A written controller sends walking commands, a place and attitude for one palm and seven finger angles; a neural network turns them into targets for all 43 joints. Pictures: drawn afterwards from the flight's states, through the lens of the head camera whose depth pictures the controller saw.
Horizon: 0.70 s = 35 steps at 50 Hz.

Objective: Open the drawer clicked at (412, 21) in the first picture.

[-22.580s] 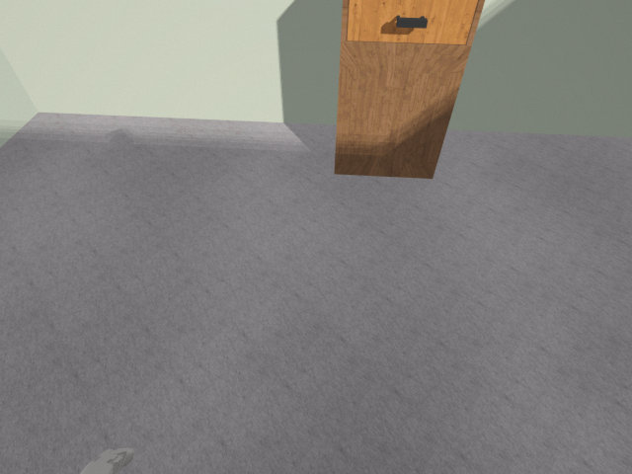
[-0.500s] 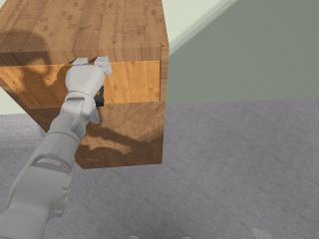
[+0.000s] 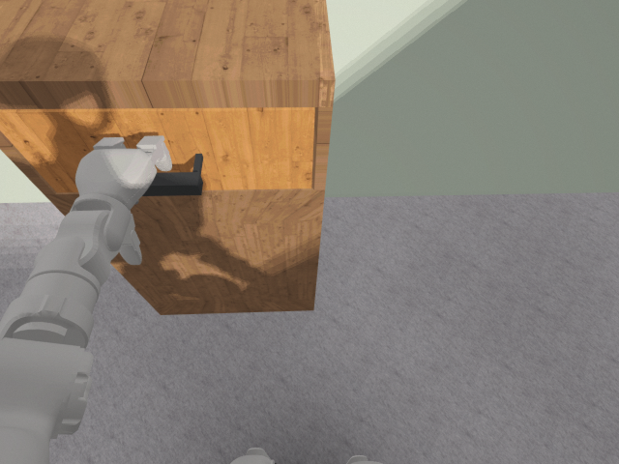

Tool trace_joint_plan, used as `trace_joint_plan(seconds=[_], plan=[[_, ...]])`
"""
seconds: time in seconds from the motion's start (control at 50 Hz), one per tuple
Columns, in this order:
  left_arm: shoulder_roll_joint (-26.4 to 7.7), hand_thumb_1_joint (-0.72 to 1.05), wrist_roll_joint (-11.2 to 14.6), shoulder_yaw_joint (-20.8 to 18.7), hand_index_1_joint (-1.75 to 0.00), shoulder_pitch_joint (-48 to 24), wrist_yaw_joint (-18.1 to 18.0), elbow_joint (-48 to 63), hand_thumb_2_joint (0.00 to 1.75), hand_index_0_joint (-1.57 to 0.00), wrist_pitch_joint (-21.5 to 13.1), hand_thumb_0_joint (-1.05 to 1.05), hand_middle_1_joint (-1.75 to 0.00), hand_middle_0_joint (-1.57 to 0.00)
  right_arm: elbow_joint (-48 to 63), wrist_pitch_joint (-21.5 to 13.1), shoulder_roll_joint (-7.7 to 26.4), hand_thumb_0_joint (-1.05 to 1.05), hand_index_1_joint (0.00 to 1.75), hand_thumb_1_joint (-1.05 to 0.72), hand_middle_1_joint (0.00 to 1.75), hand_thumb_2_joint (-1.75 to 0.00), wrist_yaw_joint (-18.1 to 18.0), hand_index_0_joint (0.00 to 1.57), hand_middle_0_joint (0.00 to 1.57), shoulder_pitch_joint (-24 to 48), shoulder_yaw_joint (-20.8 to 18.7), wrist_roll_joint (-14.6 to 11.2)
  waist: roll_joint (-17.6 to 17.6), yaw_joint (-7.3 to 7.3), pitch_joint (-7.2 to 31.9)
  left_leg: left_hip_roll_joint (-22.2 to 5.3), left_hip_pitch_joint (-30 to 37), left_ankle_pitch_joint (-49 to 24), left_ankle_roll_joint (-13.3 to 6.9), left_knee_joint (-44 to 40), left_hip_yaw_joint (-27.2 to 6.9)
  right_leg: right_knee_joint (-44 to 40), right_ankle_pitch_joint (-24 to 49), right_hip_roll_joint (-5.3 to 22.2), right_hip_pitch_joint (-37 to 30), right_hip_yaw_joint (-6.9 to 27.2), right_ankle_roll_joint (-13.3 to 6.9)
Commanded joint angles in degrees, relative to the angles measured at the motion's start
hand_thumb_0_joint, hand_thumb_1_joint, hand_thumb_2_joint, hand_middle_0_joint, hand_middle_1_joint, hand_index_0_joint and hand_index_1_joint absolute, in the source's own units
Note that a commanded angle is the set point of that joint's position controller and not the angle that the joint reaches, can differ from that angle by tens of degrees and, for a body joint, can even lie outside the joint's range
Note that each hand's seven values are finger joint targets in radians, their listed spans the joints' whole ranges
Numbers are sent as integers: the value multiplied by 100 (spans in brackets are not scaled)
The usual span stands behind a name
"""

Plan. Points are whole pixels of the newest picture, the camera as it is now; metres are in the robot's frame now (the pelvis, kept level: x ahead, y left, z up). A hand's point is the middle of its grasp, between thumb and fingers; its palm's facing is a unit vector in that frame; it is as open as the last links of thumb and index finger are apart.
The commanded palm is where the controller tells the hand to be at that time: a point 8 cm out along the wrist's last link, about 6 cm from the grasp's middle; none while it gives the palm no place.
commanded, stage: lower the fingers behind the handle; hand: left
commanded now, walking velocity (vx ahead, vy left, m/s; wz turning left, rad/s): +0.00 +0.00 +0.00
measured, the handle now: (168, 172) +0.53 +0.22 +0.01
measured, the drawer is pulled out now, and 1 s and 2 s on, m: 0.00 0.00 0.00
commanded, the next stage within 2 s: close the thumb around the handle in 1.08 s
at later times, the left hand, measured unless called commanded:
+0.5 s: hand (143, 208) +0.47 +0.24 +0.00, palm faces -0.14 -0.04 -0.99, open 13.8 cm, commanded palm +0.46 +0.23 +0.05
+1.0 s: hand (149, 209) +0.47 +0.24 -0.01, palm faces -0.10 -0.04 -0.99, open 13.9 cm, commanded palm +0.46 +0.22 +0.04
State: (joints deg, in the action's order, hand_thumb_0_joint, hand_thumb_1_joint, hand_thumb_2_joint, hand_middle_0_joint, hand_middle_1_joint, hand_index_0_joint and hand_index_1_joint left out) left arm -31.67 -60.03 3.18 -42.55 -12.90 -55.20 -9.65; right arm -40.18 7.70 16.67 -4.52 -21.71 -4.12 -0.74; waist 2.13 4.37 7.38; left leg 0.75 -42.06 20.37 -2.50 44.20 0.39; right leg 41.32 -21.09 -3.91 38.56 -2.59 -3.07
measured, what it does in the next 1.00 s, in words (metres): stands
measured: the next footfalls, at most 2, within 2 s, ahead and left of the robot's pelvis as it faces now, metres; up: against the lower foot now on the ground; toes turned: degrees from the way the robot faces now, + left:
none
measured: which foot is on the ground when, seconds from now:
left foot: down 0.00-1.00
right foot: down 0.00-1.00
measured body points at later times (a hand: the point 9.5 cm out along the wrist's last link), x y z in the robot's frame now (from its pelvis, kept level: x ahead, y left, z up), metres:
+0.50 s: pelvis +0.00 +0.03 -0.01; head +0.09 +0.03 +0.43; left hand +0.47 +0.24 +0.05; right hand +0.01 -0.23 -0.14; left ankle +0.00 +0.09 -0.71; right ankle -0.02 -0.09 -0.71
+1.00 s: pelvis -0.01 +0.03 -0.02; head +0.09 +0.05 +0.42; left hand +0.47 +0.24 +0.04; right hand -0.01 -0.23 -0.14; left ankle +0.00 +0.09 -0.71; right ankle -0.02 -0.09 -0.71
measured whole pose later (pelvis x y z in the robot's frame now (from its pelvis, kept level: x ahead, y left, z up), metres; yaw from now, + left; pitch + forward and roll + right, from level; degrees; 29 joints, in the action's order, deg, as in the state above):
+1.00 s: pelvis -0.01 +0.03 -0.02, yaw -2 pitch +21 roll -4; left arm -25.4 -61.4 4.5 -48.6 -19.0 -64.5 3.7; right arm -39.6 8.3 13.1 -1.4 -20.4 -2.0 0.8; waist 3.2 7.2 9.5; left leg 0.9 -50.2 23.2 -5.0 52.3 1.6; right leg 47.6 -22.7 -3.5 46.0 -1.8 -0.6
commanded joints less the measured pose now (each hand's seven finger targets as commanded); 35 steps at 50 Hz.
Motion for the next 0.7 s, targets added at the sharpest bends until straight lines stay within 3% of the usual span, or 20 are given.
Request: trace_joint_plan(seconds=[0.0,0.04,0.08,0.1,0.12,0.16,0.22,0.32,0.34,0.38,0.42,0.46,0.48,0.54,0.56,0.6,0.64,0.68], plan=[[-931,-50,28,-415,-120,-2716,-722,875,30,-30,27,0,-120,-30,248,-178,706,0,30,-90,30,-90,125,20,20,-588,-271,66,187,365,2338,70,1490,-1959,-79,112,-112,-202,1834,48,-267,372,91],[-696,-50,-37,-232,-120,-2838,-910,808,30,-30,261,0,-120,-30,242,-161,704,0,30,-90,30,-90,204,20,20,-611,-293,80,406,377,2549,74,1676,-2157,-42,159,-125,-117,1895,11,-156,293,81],[-901,-50,-141,-400,-120,-2924,-1040,800,30,-30,478,0,-120,-30,229,-126,750,0,30,-90,30,-90,259,20,20,-616,-296,101,627,291,2820,55,1872,-2446,6,202,-158,-28,1976,-31,-103,236,54],[-851,-50,-148,-365,-120,-3126,-1074,864,30,-30,561,0,-120,-30,216,-108,763,0,30,-90,30,-90,273,20,20,-612,-294,132,573,349,2948,28,2022,-2664,9,252,-200,16,2069,-57,-50,209,52],[-788,-50,-171,-327,-120,-3011,-1099,714,30,-30,716,0,-120,-30,215,-90,743,0,30,-90,30,-90,302,20,20,-634,-294,127,646,304,2995,24,2095,-2758,22,241,-191,10,2101,-68,-91,191,59],[-412,-50,-164,-55,-120,-2785,-1008,319,30,-30,998,0,-120,-30,248,-42,729,0,30,-90,30,-90,324,20,20,-603,-270,94,335,381,2630,5,1991,-2636,14,172,-177,-97,2009,-89,-75,140,78],[-654,-50,-128,-175,-120,-2830,-838,92,30,-30,1166,0,-120,-30,281,9,763,0,30,-90,30,-90,290,20,20,-613,-218,74,145,377,2509,2,1853,-2513,-25,91,-176,-152,2023,-78,-241,168,89],[-543,-50,-78,-159,-120,-2299,-492,158,30,-30,920,0,-120,-30,430,53,712,0,30,-90,30,-90,239,20,20,-559,-165,94,34,255,2403,-35,1881,-2670,-47,41,-176,-151,2089,-68,-361,170,81],[-363,-50,-90,-54,-120,-2078,-438,97,30,-30,854,0,-120,-30,479,60,687,0,30,-90,30,-90,234,20,20,-543,-161,96,-29,243,2293,-34,1826,-2633,-46,49,-176,-142,2021,-72,-309,156,75],[-359,-50,-102,-62,-120,-1914,-402,-4,30,-30,728,0,-120,-30,488,63,688,0,30,-90,30,-90,220,20,20,-525,-147,94,-226,272,1911,-42,1539,-2242,-65,31,-165,-169,1774,-69,-168,158,79],[-378,-50,-122,-88,-120,-1892,-427,67,30,-30,565,0,-120,-30,513,59,678,0,30,-90,30,-90,215,20,20,-540,-147,93,-221,246,1830,-53,1448,-2131,-62,30,-194,-116,1634,-64,-59,157,59],[-364,-50,-147,-130,-120,-1963,-517,231,30,-30,420,0,-120,-30,509,40,668,0,30,-90,30,-90,220,20,20,-563,-176,109,-117,250,1861,-80,1482,-2079,-41,96,-235,-47,1469,-68,183,141,41],[-518,-50,-184,-245,-120,-2150,-605,446,30,-30,320,0,-120,-30,501,26,673,0,30,-90,30,-90,222,20,20,-581,-186,116,3,226,2021,-99,1547,-2106,-21,144,-285,36,1413,-71,285,145,30],[-431,-50,-275,-266,-120,-2715,-952,925,30,-30,95,0,-120,-30,394,-45,655,0,30,-90,30,-90,278,20,20,-620,-274,201,570,282,2505,-188,2034,-2468,99,387,-507,311,1199,-86,907,72,8],[-533,-50,-350,-391,-120,-2669,-1105,804,30,-30,138,0,-120,-30,321,-53,675,0,30,-90,30,-90,295,20,20,-626,-300,239,603,273,2599,-225,2095,-2638,161,476,-562,408,1170,-93,1080,38,6],[-249,-50,-409,-258,-120,-2611,-1285,640,30,-30,348,0,-120,-30,254,-57,669,0,30,-90,30,-90,378,20,20,-662,-326,275,711,288,2729,-292,2263,-3096,290,587,-711,548,1124,-116,1372,-62,4],[-31,-50,-374,-136,-120,-2556,-1406,468,30,-30,580,0,-120,-30,201,-35,692,0,30,-90,30,-90,433,20,20,-685,-360,282,604,317,2769,-335,2311,-3132,325,645,-758,565,1099,-126,1463,-84,30],[-126,-50,-342,-133,-120,-2799,-1478,311,30,-30,879,0,-120,-30,178,9,744,0,30,-90,30,-90,456,20,20,-675,-343,268,519,385,2754,-295,2152,-2755,303,599,-717,522,1053,-130,1375,-86,35]])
